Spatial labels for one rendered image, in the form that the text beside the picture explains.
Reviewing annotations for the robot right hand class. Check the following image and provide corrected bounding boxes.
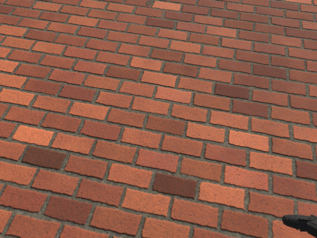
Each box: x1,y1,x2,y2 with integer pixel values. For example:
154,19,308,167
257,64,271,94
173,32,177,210
282,214,317,238

